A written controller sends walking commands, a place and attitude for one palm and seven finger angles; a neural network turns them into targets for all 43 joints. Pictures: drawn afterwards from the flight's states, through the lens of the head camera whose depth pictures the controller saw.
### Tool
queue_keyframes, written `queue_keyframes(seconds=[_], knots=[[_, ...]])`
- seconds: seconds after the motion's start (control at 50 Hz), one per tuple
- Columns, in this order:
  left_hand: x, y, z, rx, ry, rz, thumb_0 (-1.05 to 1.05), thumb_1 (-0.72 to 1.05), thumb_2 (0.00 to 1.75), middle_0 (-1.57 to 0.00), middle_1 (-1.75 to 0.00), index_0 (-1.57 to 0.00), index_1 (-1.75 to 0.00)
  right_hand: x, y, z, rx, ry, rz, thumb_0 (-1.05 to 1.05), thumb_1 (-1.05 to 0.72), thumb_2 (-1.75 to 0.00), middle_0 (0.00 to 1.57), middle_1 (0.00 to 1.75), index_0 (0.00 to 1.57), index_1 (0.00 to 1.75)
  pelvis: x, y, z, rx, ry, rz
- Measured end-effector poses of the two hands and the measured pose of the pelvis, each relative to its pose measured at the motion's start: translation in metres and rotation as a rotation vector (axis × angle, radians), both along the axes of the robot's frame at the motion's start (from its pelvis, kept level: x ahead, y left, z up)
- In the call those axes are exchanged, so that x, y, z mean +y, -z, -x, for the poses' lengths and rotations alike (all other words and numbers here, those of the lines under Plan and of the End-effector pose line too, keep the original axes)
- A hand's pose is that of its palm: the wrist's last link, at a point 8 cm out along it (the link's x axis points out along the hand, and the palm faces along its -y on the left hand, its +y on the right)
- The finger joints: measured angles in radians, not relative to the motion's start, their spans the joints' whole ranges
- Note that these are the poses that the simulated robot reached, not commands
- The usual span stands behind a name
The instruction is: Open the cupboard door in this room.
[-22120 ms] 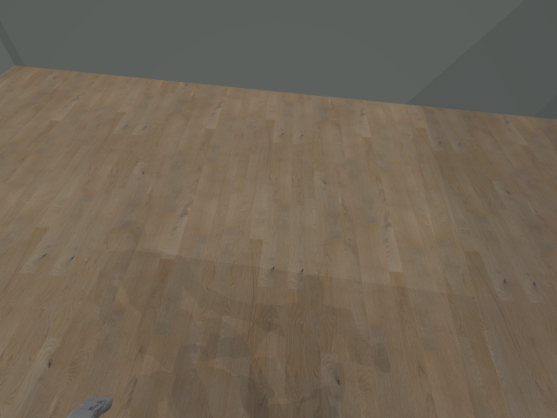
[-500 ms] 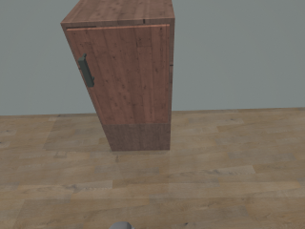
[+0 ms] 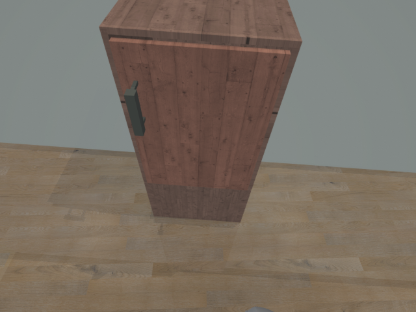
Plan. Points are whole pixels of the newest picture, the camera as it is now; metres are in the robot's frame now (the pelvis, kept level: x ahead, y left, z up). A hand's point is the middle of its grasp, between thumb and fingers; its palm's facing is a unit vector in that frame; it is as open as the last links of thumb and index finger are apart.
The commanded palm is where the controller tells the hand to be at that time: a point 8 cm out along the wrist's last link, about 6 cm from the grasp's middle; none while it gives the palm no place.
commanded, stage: come to a stop and stand still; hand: left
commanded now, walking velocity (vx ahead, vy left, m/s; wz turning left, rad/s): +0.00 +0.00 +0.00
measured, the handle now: (137, 108) +0.58 +0.25 +0.01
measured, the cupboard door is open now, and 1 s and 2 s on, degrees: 0 0 0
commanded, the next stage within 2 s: look again from close up in 0.96 s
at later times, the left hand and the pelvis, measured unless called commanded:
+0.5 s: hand out of the picture +0.14 +0.16 -0.16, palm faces +0.04 -0.96 -0.26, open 7.3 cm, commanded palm none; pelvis +0.04 -0.02 +0.00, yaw +1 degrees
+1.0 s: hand out of the picture -0.01 +0.20 -0.17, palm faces +0.02 -0.98 -0.18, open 7.4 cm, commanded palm none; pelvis +0.01 +0.01 +0.01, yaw +0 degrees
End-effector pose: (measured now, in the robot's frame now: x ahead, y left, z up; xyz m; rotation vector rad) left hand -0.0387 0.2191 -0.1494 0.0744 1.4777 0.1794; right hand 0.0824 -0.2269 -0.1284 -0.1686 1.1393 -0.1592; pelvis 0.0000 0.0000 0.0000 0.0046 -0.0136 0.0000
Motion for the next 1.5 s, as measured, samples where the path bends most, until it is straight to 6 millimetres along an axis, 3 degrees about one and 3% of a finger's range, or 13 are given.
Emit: queue_keyframes(seconds=[0.08,0.18,0.24,0.32,0.44,0.64,0.7,0.76,0.94,1.0,1.12,1.32,1.5], knots=[[0.014,-0.009,-0.077,-0.137,0.040,-0.044,0.01,0.91,0.90,-0.20,-0.30,-0.20,-0.30,-0.007,0.002,0.013,0.088,0.025,0.008,-0.03,-0.95,-0.90,0.20,0.30,0.21,0.30,0.001,-0.004,-0.023,0.009,0.000,-0.013],[0.009,-0.016,-0.151,-0.249,0.082,-0.080,0.00,0.91,0.90,-0.19,-0.30,-0.19,-0.30,-0.007,0.014,0.029,0.213,0.052,-0.024,-0.01,-0.93,-0.90,0.20,0.30,0.20,0.30,-0.009,-0.002,-0.049,0.005,-0.010,-0.027],[-0.002,-0.016,-0.179,-0.276,0.114,-0.095,0.00,0.91,0.90,-0.19,-0.30,-0.19,-0.30,-0.009,0.026,0.032,0.264,0.084,-0.061,0.00,-0.92,-0.90,0.20,0.30,0.20,0.30,-0.021,0.004,-0.063,-0.002,-0.003,-0.039],[-0.018,-0.017,-0.195,-0.275,0.146,-0.100,0.00,0.91,0.90,-0.20,-0.30,-0.20,-0.30,-0.016,0.035,0.029,0.298,0.122,-0.091,0.00,-0.91,-0.90,0.20,0.30,0.20,0.30,-0.031,0.007,-0.068,-0.001,-0.013,-0.027],[-0.023,-0.024,-0.181,-0.259,0.105,-0.108,0.00,0.91,0.90,-0.20,-0.30,-0.20,-0.30,-0.028,0.033,0.010,0.293,0.079,-0.072,0.00,-0.91,-0.90,0.20,0.30,0.20,0.30,-0.029,0.001,-0.054,0.002,-0.019,-0.037],[0.025,-0.014,-0.120,-0.230,0.062,-0.113,0.00,0.91,0.90,-0.20,-0.30,-0.20,-0.30,-0.020,0.014,-0.015,0.116,0.004,0.005,0.00,-0.91,-0.90,0.20,0.30,0.20,0.30,-0.002,0.004,-0.021,0.000,-0.014,-0.018],[0.043,0.001,-0.099,-0.209,0.040,-0.090,0.00,0.90,0.90,-0.20,-0.30,-0.20,-0.30,-0.007,0.008,-0.004,0.071,0.000,0.035,0.00,-0.91,-0.90,0.20,0.30,0.20,0.30,0.012,0.010,-0.012,-0.013,-0.011,0.001],[0.050,0.001,-0.077,-0.168,0.020,-0.067,0.00,0.91,0.90,-0.20,-0.30,-0.20,-0.30,0.009,-0.003,0.016,0.091,-0.004,0.036,0.00,-0.91,-0.90,0.20,0.30,0.20,0.30,0.018,0.001,-0.011,-0.020,-0.017,0.011],[0.043,-0.008,-0.027,-0.026,0.021,-0.025,0.01,0.91,0.90,-0.20,-0.30,-0.20,-0.30,0.024,-0.007,0.062,0.197,0.043,0.010,0.01,-0.92,-0.90,0.21,0.30,0.21,0.30,0.020,-0.011,-0.012,0.019,-0.003,0.008],[0.032,-0.009,-0.028,0.013,0.049,-0.023,0.01,0.91,0.90,-0.20,-0.30,-0.20,-0.30,0.020,-0.001,0.079,0.237,0.077,-0.008,0.00,-0.91,-0.90,0.21,0.30,0.21,0.30,0.012,-0.010,-0.011,0.023,0.003,0.001],[0.000,-0.008,-0.053,-0.050,0.103,-0.063,0.01,0.91,0.90,-0.20,-0.30,-0.20,-0.30,-0.001,0.024,0.104,0.328,0.103,-0.060,0.00,-0.91,-0.90,0.21,0.30,0.21,0.30,-0.009,0.002,-0.009,0.026,0.021,0.003],[-0.024,0.001,-0.066,-0.146,0.078,-0.052,0.02,0.94,0.90,-0.20,-0.30,-0.20,-0.30,-0.014,0.023,0.072,0.204,0.057,-0.046,0.01,-0.91,-0.90,0.20,0.30,0.20,0.30,-0.027,0.005,-0.014,-0.024,-0.007,0.014],[-0.034,-0.005,-0.043,-0.132,0.059,-0.038,0.01,0.93,0.90,-0.20,-0.30,-0.20,-0.30,-0.023,0.019,0.068,0.184,0.035,-0.041,0.02,-0.94,-0.90,0.20,0.30,0.20,0.30,-0.032,0.001,-0.010,-0.022,-0.010,0.005]])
